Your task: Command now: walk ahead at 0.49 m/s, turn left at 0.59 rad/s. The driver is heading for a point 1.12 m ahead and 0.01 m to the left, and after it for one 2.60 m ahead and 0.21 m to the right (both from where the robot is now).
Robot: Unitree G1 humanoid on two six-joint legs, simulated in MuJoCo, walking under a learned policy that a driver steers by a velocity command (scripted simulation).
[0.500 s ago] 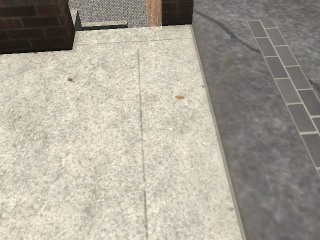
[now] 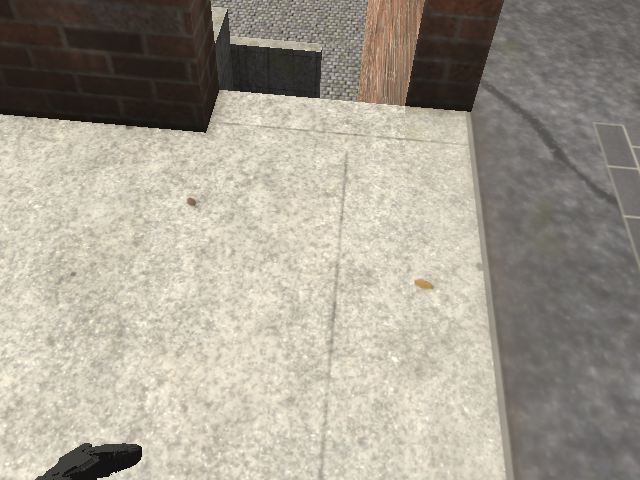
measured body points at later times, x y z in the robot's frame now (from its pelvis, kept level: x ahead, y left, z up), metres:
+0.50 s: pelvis +0.27 -0.03 +0.00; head +0.30 -0.03 +0.45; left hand +0.24 +0.24 -0.12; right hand +0.50 -0.23 -0.09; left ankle +0.40 +0.16 -0.69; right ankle +0.24 -0.14 -0.74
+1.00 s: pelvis +0.52 +0.07 +0.00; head +0.54 +0.08 +0.45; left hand +0.66 +0.34 -0.10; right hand +0.59 -0.20 -0.11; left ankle +0.47 +0.14 -0.74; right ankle +0.70 -0.09 -0.68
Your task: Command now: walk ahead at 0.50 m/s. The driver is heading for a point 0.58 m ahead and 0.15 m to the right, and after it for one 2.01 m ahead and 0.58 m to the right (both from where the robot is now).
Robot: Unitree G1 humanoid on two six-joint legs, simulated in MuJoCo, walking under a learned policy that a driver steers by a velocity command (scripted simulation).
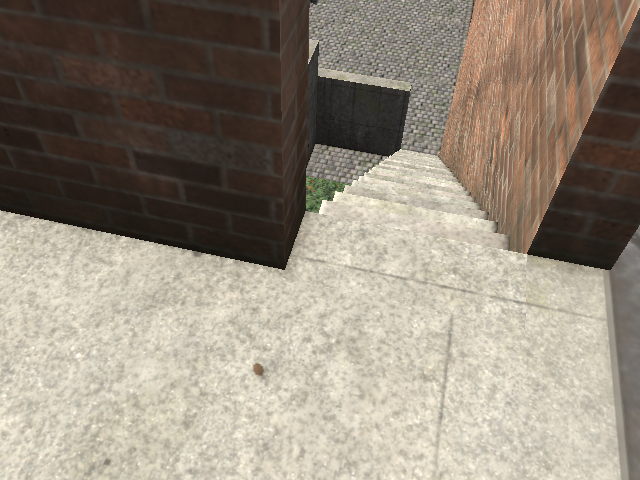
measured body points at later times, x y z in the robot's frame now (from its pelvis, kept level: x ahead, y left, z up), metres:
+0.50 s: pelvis +0.26 -0.07 +0.00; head +0.28 -0.08 +0.45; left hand +0.31 +0.20 -0.12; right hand +0.41 -0.34 -0.11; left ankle +0.37 +0.11 -0.67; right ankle +0.25 -0.15 -0.75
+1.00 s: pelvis +0.51 -0.01 +0.00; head +0.54 +0.00 +0.45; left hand +0.67 +0.23 -0.13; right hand +0.55 -0.28 -0.11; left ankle +0.54 +0.10 -0.75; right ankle +0.53 -0.18 -0.64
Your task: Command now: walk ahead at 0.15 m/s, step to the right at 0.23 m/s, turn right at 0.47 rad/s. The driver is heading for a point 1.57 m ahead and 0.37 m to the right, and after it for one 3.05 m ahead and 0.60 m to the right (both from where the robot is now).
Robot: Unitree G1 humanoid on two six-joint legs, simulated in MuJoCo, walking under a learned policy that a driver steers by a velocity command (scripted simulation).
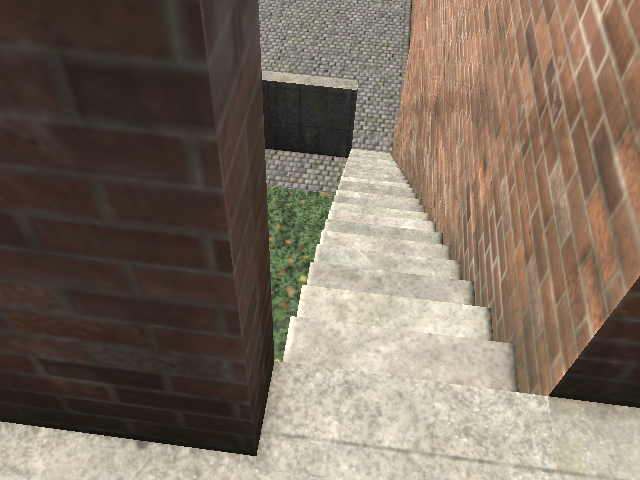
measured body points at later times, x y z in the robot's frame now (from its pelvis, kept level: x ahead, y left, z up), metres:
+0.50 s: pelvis +0.15 -0.17 -0.01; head +0.17 -0.16 +0.43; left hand +0.27 +0.08 -0.15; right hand +0.21 -0.47 -0.10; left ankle +0.09 +0.02 -0.65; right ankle +0.14 -0.27 -0.75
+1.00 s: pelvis +0.30 -0.24 -0.02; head +0.31 -0.25 +0.43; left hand +0.52 -0.04 -0.12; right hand +0.29 -0.52 -0.15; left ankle +0.42 -0.17 -0.75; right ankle +0.16 -0.29 -0.72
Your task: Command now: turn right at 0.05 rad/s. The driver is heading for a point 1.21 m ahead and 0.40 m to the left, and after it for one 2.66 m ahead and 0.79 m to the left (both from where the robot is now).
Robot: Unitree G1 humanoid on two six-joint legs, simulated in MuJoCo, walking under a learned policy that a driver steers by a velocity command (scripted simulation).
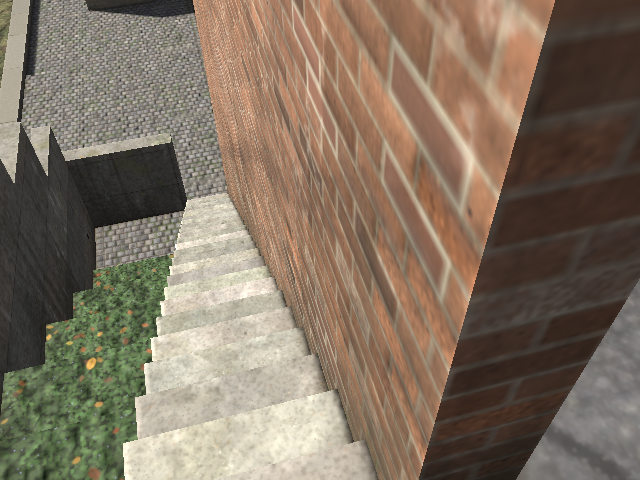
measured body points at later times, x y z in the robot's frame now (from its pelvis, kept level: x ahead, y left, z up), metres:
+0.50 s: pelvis +0.02 -0.03 +0.01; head +0.05 -0.04 +0.46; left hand +0.13 +0.28 -0.07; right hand +0.22 -0.29 -0.10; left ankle +0.08 +0.12 -0.72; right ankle +0.02 -0.14 -0.72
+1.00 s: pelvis -0.01 -0.05 +0.00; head +0.01 -0.02 +0.45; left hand -0.06 +0.22 -0.13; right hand +0.26 -0.20 -0.09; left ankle -0.03 +0.04 -0.73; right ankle +0.02 -0.17 -0.68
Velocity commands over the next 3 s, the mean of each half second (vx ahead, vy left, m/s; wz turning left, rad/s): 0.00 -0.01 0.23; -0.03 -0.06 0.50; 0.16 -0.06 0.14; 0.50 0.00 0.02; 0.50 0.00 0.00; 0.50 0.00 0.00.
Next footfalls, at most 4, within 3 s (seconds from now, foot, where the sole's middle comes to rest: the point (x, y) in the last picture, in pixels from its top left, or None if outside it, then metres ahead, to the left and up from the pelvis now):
0.52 right None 0.06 -0.14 -0.76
0.92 left None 0.01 0.06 -0.76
1.34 right None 0.03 -0.21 -0.76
1.82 left None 0.07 0.12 -0.76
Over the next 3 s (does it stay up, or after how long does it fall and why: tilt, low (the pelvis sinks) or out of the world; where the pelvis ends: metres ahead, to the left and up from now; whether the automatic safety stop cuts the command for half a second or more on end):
stays up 0.38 0.26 -0.11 its command is cut before an obstacle from the start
